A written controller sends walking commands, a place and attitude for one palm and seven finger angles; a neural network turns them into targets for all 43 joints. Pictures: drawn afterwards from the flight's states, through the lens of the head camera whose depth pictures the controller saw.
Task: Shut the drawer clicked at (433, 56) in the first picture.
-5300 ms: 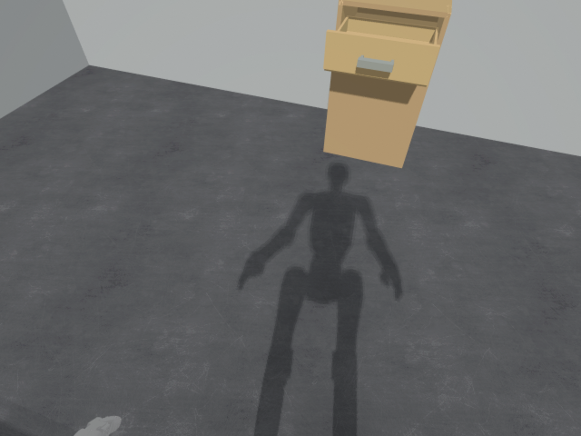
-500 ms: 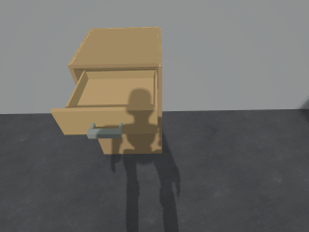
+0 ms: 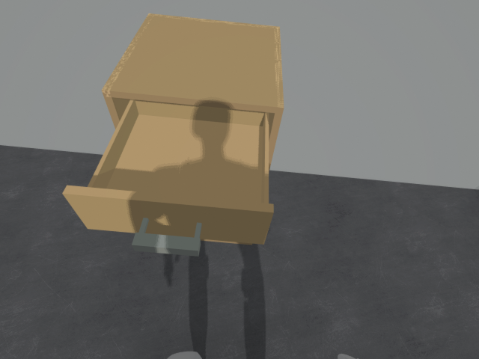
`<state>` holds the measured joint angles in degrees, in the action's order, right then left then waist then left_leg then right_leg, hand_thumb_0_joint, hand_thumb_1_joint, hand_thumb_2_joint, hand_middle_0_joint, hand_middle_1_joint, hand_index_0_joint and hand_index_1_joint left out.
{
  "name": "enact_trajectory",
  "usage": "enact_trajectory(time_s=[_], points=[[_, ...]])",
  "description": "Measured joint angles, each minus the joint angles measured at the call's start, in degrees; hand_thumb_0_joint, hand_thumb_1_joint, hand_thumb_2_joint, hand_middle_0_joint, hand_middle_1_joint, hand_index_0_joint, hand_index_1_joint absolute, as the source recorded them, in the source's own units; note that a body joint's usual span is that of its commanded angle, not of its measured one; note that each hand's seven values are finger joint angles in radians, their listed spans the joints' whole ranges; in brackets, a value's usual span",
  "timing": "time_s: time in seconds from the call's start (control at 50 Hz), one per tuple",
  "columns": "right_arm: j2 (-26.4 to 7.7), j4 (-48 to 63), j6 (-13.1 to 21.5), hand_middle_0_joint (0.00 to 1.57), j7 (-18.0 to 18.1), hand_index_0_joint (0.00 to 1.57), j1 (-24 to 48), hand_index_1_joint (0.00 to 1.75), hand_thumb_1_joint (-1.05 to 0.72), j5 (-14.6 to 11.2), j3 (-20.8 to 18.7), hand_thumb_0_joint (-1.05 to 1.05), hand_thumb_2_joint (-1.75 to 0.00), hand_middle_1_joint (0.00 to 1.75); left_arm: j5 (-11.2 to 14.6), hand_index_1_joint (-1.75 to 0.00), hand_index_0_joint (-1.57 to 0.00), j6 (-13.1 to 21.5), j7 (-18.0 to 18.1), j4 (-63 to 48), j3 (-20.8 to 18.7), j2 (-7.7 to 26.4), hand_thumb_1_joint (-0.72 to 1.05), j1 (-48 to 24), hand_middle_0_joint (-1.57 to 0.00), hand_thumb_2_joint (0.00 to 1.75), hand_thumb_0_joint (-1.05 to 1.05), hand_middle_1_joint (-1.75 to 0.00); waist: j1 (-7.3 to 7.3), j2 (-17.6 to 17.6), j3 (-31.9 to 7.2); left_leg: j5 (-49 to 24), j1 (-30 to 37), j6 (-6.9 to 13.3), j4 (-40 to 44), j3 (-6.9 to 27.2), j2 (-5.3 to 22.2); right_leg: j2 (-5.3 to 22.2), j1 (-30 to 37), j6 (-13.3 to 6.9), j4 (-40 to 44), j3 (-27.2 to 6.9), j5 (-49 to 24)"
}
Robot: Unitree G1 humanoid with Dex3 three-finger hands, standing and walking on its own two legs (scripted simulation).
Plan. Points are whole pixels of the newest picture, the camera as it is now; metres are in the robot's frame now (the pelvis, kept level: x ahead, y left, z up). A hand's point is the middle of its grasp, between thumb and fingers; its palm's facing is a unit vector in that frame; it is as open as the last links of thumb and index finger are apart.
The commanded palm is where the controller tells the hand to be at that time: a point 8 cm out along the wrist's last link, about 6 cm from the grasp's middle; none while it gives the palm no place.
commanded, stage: come to a stop and stand still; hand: left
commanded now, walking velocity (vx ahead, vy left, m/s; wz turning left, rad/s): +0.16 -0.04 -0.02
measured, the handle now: (169, 234) +0.34 +0.18 -0.07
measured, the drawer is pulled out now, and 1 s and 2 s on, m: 0.29 0.29 0.29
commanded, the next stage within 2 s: look again from close up in 1.06 s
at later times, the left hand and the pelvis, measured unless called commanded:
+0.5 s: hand (167, 357) +0.14 +0.14 -0.15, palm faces +0.01 -0.96 -0.27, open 7.3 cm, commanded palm none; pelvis +0.06 -0.04 +0.01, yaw +0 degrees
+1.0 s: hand out of the picture +0.00 +0.18 -0.17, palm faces +0.07 -0.98 -0.19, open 7.3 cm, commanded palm none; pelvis +0.01 +0.00 +0.02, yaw +0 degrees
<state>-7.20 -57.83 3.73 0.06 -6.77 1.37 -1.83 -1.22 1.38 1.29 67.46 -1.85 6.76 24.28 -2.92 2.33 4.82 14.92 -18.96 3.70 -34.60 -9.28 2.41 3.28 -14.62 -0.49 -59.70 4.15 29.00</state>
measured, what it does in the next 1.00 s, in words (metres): steps on the spot: right foot, then left foot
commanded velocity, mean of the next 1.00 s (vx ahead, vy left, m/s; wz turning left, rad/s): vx -0.02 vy -0.01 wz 0.00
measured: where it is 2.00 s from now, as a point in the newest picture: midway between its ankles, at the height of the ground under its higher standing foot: outside the picture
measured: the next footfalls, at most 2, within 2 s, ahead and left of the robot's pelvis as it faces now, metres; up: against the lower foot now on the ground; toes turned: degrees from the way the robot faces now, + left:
right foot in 0.36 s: +0.14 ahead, -0.14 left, +0.00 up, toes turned -5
left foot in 0.80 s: +0.01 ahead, +0.12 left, +0.00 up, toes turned +1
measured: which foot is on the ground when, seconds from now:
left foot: down 0.00-0.38, up 0.40-0.78, down 0.80-1.00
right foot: up 0.00-0.34, down 0.36-0.82, up 0.84-1.00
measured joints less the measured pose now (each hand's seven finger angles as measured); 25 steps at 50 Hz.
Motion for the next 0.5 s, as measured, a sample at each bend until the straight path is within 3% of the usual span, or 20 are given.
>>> enact_trajectory(time_s=[0.06,0.14,0.3,0.34,0.38,0.44,0.5], points=[[0.4,0.22,0.95,0.2,1.41,0.2,-1.44,0.3,-0.93,-0.93,-0.99,-0.02,-0.9,0.3,-0.29,-0.3,-0.2,-0.26,-0.23,-1.56,-0.79,1.41,0.91,-3.52,-0.2,0.9,0.01,-0.3,0.94,0.22,-0.69,-1.38,4.13,-0.22,5.38,-0.81,-0.87,1.1,-7.36,0.57,-5.88,-0.41,-5.28],[-0.99,-0.77,0.79,0.2,1.85,0.2,-3.78,0.3,-0.96,-0.61,-0.8,-0.03,-0.9,0.3,-0.45,-0.3,-0.2,-0.62,0.05,-4.67,-1.47,3.08,0.91,-8.37,-0.2,0.9,0.0,-0.3,1.74,0.44,-2.16,-2.77,8.01,-0.01,10.86,-1.0,-2.05,2.18,-12.44,1.75,-2.13,-1.04,-10.68],[-0.37,-4.05,-2.83,0.2,1.79,0.2,-7.59,0.3,-0.93,0.06,0.12,-0.01,-0.9,0.3,-0.22,-0.3,-0.2,-2.41,0.78,-8.57,-0.84,3.8,0.91,-14.9,-0.2,0.9,0.0,-0.3,3.36,-0.17,-2.22,-0.29,10.47,-1.7,10.03,0.08,-1.96,1.06,-7.07,2.39,17.48,-1.14,-11.52],[-0.1,-4.33,-3.46,0.2,1.68,0.2,-8.03,0.3,-0.92,0.03,-0.08,-0.01,-0.9,0.3,-0.26,-0.3,-0.2,-2.49,0.74,-9.1,-0.64,3.59,0.91,-15.33,-0.2,0.9,0.0,-0.3,3.7,-0.7,-1.69,1.1,10.01,-2.46,8.0,-0.11,-1.6,0.55,-4.39,2.02,22.7,-0.85,-13.64],[-0.19,-4.51,-4.12,0.2,1.44,0.2,-8.17,0.3,-0.91,-0.21,-0.41,0.0,-0.9,0.3,-0.43,-0.3,-0.2,-1.98,0.82,-9.36,-0.54,3.18,0.91,-15.36,-0.2,0.9,0.0,-0.3,3.66,-1.69,-1.15,3.06,8.66,-3.45,4.71,-0.42,-0.73,-0.25,-2.61,0.21,26.46,-0.72,-15.44],[-1.15,-3.89,-5.54,0.2,1.37,0.2,-7.47,0.3,-0.91,-0.77,-1.26,0.0,-0.9,0.3,-0.5,-0.3,-0.2,-1.48,0.72,-9.23,0.18,1.87,0.91,-15.78,-0.2,0.9,0.0,-0.3,4.71,-4.25,0.34,11.77,4.03,-4.5,-5.84,3.32,-0.86,-1.22,-3.25,-1.61,25.93,0.18,-13.96],[-1.88,-3.65,-6.74,0.2,1.33,0.2,-6.88,0.3,-0.91,-0.88,-1.8,0.0,-0.9,0.3,-0.3,-0.3,-0.2,-1.59,1.17,-9.34,0.05,1.1,0.91,-16.12,-0.2,0.9,0.0,-0.3,4.35,-4.64,1.12,14.76,-0.87,-5.35,-19.79,6.92,-2.65,-0.97,-3.06,-2.08,28.0,0.41,-15.61]])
